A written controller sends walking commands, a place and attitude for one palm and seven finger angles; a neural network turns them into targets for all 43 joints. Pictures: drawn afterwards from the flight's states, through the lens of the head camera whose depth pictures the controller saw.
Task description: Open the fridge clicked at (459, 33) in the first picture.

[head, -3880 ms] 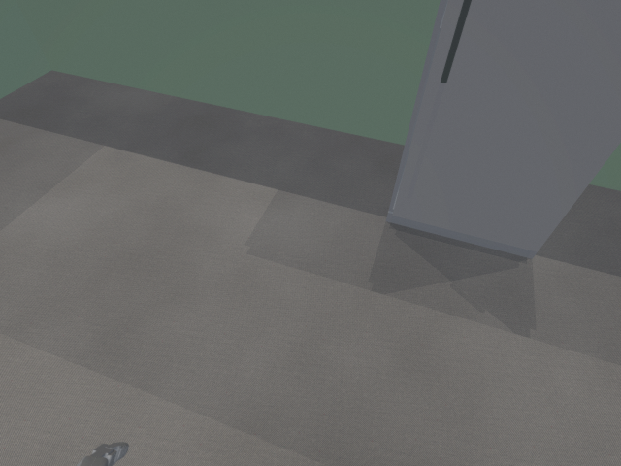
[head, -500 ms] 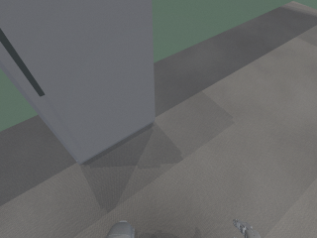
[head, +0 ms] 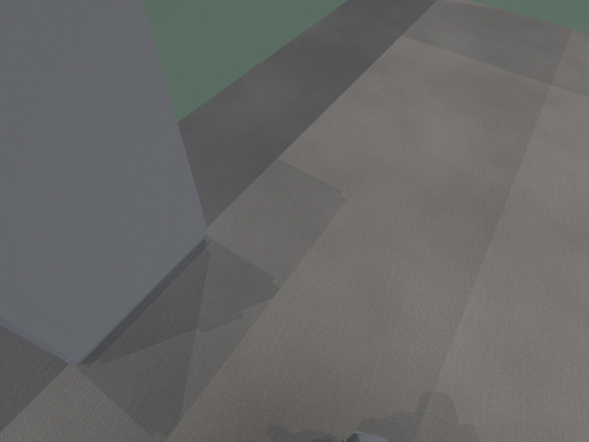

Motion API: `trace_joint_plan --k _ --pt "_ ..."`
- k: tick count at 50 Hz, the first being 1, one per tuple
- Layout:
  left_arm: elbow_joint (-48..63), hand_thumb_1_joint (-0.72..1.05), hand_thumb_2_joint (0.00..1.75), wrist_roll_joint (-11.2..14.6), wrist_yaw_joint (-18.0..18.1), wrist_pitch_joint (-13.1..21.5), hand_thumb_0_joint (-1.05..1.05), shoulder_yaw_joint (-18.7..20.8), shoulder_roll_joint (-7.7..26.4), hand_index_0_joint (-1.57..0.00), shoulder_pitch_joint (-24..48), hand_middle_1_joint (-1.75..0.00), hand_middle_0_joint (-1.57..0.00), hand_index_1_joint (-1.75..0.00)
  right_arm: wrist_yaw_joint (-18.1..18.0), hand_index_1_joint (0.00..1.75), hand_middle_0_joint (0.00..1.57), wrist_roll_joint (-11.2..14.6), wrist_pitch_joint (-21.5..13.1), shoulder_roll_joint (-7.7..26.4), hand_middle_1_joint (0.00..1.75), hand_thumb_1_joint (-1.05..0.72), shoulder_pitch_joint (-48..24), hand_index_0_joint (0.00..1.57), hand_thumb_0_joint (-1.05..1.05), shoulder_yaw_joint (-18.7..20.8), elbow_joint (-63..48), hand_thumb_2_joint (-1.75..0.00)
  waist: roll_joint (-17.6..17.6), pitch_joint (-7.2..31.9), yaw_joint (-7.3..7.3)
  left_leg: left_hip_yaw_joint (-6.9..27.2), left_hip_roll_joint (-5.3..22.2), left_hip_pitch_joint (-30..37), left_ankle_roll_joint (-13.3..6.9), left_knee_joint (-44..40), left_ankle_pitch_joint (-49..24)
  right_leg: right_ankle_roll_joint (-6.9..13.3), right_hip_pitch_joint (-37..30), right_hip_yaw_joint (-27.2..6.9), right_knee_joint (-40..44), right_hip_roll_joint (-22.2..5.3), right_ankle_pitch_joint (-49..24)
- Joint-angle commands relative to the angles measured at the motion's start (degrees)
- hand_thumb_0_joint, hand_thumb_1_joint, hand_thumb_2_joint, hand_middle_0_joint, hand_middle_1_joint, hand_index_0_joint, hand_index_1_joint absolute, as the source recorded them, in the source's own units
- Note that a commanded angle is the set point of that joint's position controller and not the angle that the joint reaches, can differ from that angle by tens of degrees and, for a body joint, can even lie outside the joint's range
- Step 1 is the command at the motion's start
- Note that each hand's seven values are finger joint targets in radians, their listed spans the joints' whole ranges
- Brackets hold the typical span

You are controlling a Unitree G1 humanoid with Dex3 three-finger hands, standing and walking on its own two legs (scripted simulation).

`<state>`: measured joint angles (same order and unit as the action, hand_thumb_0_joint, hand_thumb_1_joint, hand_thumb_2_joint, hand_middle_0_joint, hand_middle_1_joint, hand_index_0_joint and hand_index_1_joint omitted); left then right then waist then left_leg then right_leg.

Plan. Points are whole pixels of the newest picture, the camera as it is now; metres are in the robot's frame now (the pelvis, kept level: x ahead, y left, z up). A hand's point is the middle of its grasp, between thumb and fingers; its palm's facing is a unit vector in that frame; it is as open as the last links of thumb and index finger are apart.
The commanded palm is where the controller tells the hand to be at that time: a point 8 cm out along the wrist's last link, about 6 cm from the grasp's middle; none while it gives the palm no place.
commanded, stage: walk to a spot facing it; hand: left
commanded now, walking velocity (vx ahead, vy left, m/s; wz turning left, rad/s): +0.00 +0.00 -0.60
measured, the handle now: out of the picture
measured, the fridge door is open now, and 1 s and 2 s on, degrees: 0 0 0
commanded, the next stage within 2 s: turn to face it in 1.10 s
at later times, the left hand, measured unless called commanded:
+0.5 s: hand out of the picture +0.12 +0.14 -0.15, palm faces -0.18 -0.96 -0.22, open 7.4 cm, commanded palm none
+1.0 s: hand (240, 312) +0.35 +0.12 -0.17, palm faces -0.51 -0.84 -0.20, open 7.4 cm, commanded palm none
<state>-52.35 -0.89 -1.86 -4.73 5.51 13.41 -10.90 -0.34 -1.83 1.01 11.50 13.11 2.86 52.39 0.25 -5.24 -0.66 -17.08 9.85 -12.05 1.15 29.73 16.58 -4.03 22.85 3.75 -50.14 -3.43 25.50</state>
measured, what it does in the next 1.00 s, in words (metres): walks ahead, turning right: right foot, then left foot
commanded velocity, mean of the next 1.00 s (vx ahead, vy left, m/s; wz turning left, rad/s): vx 0.12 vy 0.00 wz -0.60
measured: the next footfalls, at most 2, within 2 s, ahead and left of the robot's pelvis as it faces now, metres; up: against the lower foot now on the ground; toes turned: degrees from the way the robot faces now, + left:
right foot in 0.08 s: +0.02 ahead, -0.13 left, +0.00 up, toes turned -10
left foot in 0.64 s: +0.19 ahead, +0.07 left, +0.00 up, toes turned -17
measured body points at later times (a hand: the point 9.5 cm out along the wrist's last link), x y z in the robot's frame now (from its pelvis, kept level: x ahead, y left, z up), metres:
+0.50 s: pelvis +0.04 -0.04 +0.00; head +0.06 -0.06 +0.45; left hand +0.13 +0.19 -0.14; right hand +0.08 -0.31 -0.14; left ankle +0.09 +0.10 -0.69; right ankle -0.01 -0.12 -0.74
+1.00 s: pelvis +0.17 -0.02 +0.00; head +0.22 -0.02 +0.45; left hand +0.37 +0.16 -0.15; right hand +0.04 -0.23 -0.13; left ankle +0.15 +0.08 -0.74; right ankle +0.11 -0.16 -0.66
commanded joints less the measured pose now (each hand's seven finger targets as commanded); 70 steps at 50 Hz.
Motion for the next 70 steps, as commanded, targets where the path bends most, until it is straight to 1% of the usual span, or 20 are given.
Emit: trace_joint_plan --k 1,3,4,5,11,16,24,30,31,32,33,36,40,51,56,57,58,59,66,70 --pt "5.56 0.9 0.9 -0.1 0.41 2.64 0.0 0.08 3.07 -0.2 1.21 -0.3 -0.2 -0.3 -0.23 0.3 0.2 0.22 -0.82 12.14 0.3 -0.9 1.86 0.2 0.0 3.97 -2.65 -0.9 -13.23 8.0 -0.75 6.46 12.82 6.52 -5.69 -2.69 -25.48 2.11 -3.75 3.04 12.46 1.83 -3.71" --pt "3.95 0.9 0.9 -0.39 0.98 3.78 0.0 0.91 6.95 -0.2 -4.48 -0.3 -0.2 -0.3 0.1 0.3 0.2 0.78 -0.57 10.53 0.3 -0.9 2.34 0.2 0.0 3.65 -3.08 -0.9 -3.88 11.47 2.7 2.45 9.55 -2.25 0.11 11.42 -16.43 4.5 -18.59 -1.7 26.61 -1.5 -18.55" --pt "3.11 0.9 0.9 -1.0 1.95 4.54 0.0 2.19 14.51 -0.2 -7.24 -0.3 -0.2 -0.3 0.37 0.3 0.2 0.96 -0.25 5.4 0.3 -0.9 1.39 0.2 0.0 2.08 -5.57 -0.9 17.04 11.09 4.45 1.67 0.97 -20.5 3.72 24.91 16.02 10.26 -27.16 -23.57 30.94 -16.73 -36.33" --pt "2.64 0.9 0.9 0.07 2.72 3.97 0.0 2.67 16.85 -0.2 -9.51 -0.3 -0.2 -0.3 -0.25 0.3 0.2 0.84 0.52 5.82 0.3 -0.9 -2.4 0.2 0.0 1.57 -7.42 -0.9 17.04 12.14 6.13 10.5 -1.58 -23.33 3.66 34.08 21.89 15.09 -23.96 -27.05 28.95 -21.08 -49.67" --pt "4.2 0.9 0.9 0.47 2.95 4.77 0.0 0.69 8.6 -0.2 -0.15 -0.3 -0.2 -0.3 -0.03 0.3 0.2 0.12 1.0 7.29 0.3 -0.9 -0.19 0.2 0.0 1.92 -3.31 -0.9 7.04 9.51 0.86 14.62 -0.99 -22.26 4.99 35.91 3.36 12.27 -20.23 -14.5 30.22 -9.15 -32.77" --pt "2.23 0.9 0.9 0.1 2.16 6.03 0.0 0.77 9.78 -0.2 -4.43 -0.3 -0.2 -0.3 0.7 0.3 0.2 -0.11 0.24 7.55 0.3 -0.9 -4.35 0.2 0.0 2.17 -4.15 -0.9 5.56 5.61 2.66 14.92 -2.15 -24.44 5.16 30.59 2.16 14.07 -18.97 -20.92 34.71 -9.39 -15.64" --pt "0.79 0.9 0.9 -0.22 1.99 6.78 0.0 0.89 9.98 -0.2 -7.73 -0.3 -0.2 -0.3 1.05 0.3 0.2 0.47 -1.56 6.51 0.3 -0.9 -11.01 0.2 0.0 1.87 -7.42 -0.9 7.35 3.12 4.26 15.75 -4.91 -22.08 4.09 18.7 4.02 15.66 -18.2 -27.33 35.0 -9.08 -14.48" --pt "1.1 0.9 0.9 0.03 2.06 6.16 0.0 1.17 10.08 -0.2 -4.35 -0.3 -0.2 -0.3 0.06 0.3 0.2 1.13 -2.96 6.66 0.3 -0.9 -4.48 0.2 0.0 1.66 -6.11 -0.9 7.09 4.89 0.23 14.13 -8.47 0.98 2.39 -1.43 -1.46 11.69 -6.94 -25.84 26.14 -4.32 -19.06" --pt "1.53 0.9 0.9 0.21 1.89 6.15 0.0 0.8 7.88 -0.2 -3.24 -0.3 -0.2 -0.3 -0.65 0.3 0.2 1.11 -3.44 9.1 0.3 -0.9 2.07 0.2 0.0 2.09 -4.08 -0.9 1.2 8.16 -2.74 15.89 -5.29 13.14 1.75 -7.24 -3.29 9.31 -0.96 -22.01 18.33 0.15 -17.38" --pt "2.48 0.9 0.9 1.03 1.33 5.81 0.0 0.22 3.95 -0.2 -4.54 -0.3 -0.2 -0.3 -1.12 0.3 0.2 0.29 -3.72 15.29 0.3 -0.9 7.82 0.2 0.0 3.28 -2.72 -0.9 -14.69 12.64 -4.68 32.88 10.47 23.86 -2.06 -12.17 3.32 5.82 10.51 -13.68 2.97 8.06 -1.6" --pt "2.87 0.9 0.9 0.55 1.08 6.04 0.0 0.1 3.79 -0.2 -5.09 -0.3 -0.2 -0.3 -1.04 0.3 0.2 0.44 -3.18 17.57 0.3 -0.9 9.86 0.2 0.0 3.3 -2.88 -0.9 -18.84 12.0 -4.46 42.34 20.38 20.82 -6.23 -15.71 3.42 3.67 15.35 -7.54 -9.6 7.15 9.27" --pt "0.64 0.9 0.9 -0.76 0.03 4.65 0.0 1.19 5.97 -0.2 -4.87 -0.3 -0.2 -0.3 -1.15 0.3 0.2 0.57 -2.96 9.87 0.3 -0.9 -0.77 0.2 0.0 0.85 -5.57 -0.9 -9.17 1.52 0.04 29.31 13.98 2.88 -5.55 -17.65 -0.6 2.55 12.06 -6.2 -17.91 0.79 0.78" --pt "-0.15 0.9 0.9 -0.51 -0.22 3.18 0.0 0.63 2.74 -0.2 -7.06 -0.3 -0.2 -0.3 -1.75 0.3 0.2 0.71 -3.63 7.61 0.3 -0.9 1.69 0.2 0.0 0.33 -3.51 -0.9 -9.49 4.19 1.64 13.24 8.34 6.85 -3.89 -11.82 -33.49 0.86 10.9 -3.47 -20.28 0.72 -5.98" --pt "4.79 0.9 0.9 -0.65 -0.08 2.16 0.0 -0.6 1.05 -0.2 7.43 -0.3 -0.2 -0.3 -1.39 0.3 0.2 0.19 -2.31 7.77 0.3 -0.9 8.64 0.2 0.0 1.83 0.87 -0.9 -10.38 1.47 -2.39 5.23 10.38 12.65 -6.64 -7.41 -40.62 1.08 10.84 2.59 -0.06 -0.13 -7.76" --pt "4.22 0.9 0.9 -0.81 0.61 4.1 0.0 -0.14 4.08 -0.2 0.5 -0.3 -0.2 -0.3 -0.72 0.3 0.2 0.7 -1.9 10.81 0.3 -0.9 7.87 0.2 0.0 3.02 0.48 -0.9 -8.32 7.38 2.18 1.17 10.92 11.45 -3.3 9.35 -52.7 4.55 -6.24 4.84 16.66 3.92 -10.74" --pt "2.49 0.9 0.9 -1.04 0.97 5.17 0.0 0.66 7.39 -0.2 -6.33 -0.3 -0.2 -0.3 -0.23 0.3 0.2 1.32 -1.84 10.54 0.3 -0.9 7.48 0.2 0.0 2.78 -0.44 -0.9 -2.35 12.35 6.0 0.38 9.71 1.22 -0.42 22.49 -43.02 6.62 -22.0 0.03 23.19 0.22 -24.3" --pt "1.27 0.9 0.9 -0.84 1.87 5.91 0.0 1.94 14.51 -0.2 -11.83 -0.3 -0.2 -0.3 0.13 0.3 0.2 1.95 -1.64 6.29 0.3 -0.9 7.27 0.2 0.0 1.68 -3.12 -0.9 13.68 18.45 7.51 0.69 -1.74 -18.41 3.96 39.59 11.22 14.46 -37.77 -25.08 22.18 -17.37 -56.95" --pt "0.43 0.9 0.9 0.75 2.78 5.33 0.0 2.57 17.11 -0.2 -13.45 -0.3 -0.2 -0.3 -0.8 0.3 0.2 2.0 -1.24 6.09 0.3 -0.9 3.55 0.2 0.0 1.38 -4.8 -0.9 13.81 21.81 7.79 10.61 -3.87 -21.75 3.71 48.58 22.96 20.06 -37.07 -28.17 21.65 -22.5 -72.51" --pt "3.0 0.9 0.9 -0.33 3.96 5.99 0.0 -2.03 5.62 -0.2 4.45 -0.3 -0.2 -0.3 -0.8 0.3 0.2 0.85 1.48 2.5 0.3 -0.9 10.33 0.2 0.0 -0.03 3.23 -0.9 2.95 8.91 -3.18 16.24 -2.59 -9.99 2.54 35.36 5.25 12.72 -6.86 -5.28 29.59 -9.95 -40.92" --pt "1.78 0.9 0.9 -0.29 3.51 5.65 0.0 -2.25 5.12 -0.2 3.26 -0.3 -0.2 -0.3 -0.29 0.3 0.2 1.18 1.23 2.21 0.3 -0.9 7.87 0.2 0.0 -0.32 3.15 -0.9 8.46 6.46 -1.16 13.61 -4.5 -9.44 2.38 23.54 4.93 12.78 -8.22 -3.29 31.6 -10.06 -28.95"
